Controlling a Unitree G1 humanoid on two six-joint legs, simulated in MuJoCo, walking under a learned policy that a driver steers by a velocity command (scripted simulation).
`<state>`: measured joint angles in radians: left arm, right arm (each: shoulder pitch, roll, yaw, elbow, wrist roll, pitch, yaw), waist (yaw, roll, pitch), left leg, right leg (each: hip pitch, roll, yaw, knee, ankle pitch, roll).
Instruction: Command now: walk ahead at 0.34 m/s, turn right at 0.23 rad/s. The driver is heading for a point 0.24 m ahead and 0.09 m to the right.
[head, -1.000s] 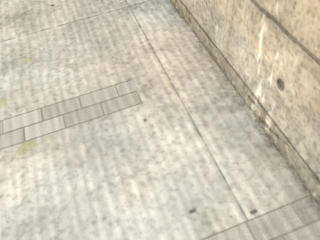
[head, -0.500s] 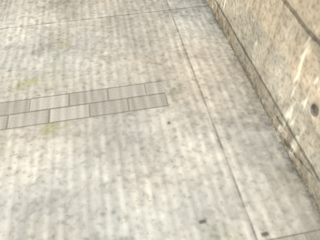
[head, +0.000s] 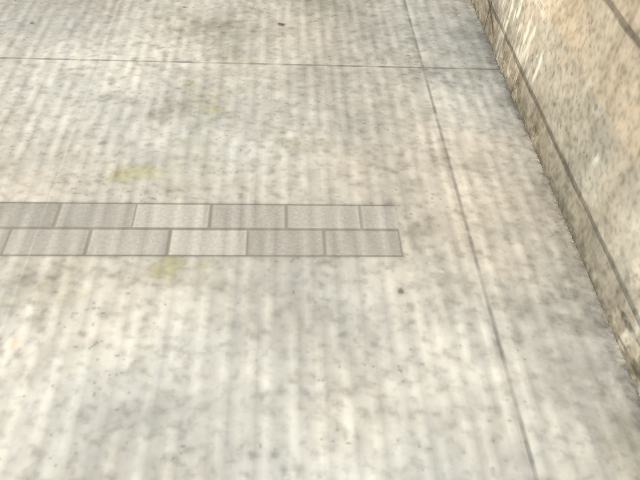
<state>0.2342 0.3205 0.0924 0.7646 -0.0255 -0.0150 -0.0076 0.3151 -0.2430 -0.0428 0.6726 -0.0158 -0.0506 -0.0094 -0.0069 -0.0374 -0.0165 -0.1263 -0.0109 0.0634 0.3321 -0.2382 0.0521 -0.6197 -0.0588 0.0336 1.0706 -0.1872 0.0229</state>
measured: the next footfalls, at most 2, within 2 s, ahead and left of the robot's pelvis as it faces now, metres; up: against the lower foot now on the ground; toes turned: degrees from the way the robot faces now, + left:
right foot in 0.28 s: +0.24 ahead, -0.16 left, +0.00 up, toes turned -6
left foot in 0.60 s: +0.23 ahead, +0.09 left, +0.00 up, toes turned -4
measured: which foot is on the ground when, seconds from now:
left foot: down 0.00-0.28, up 0.30-0.58, down 0.60-1.00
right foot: up 0.00-0.26, down 0.28-1.00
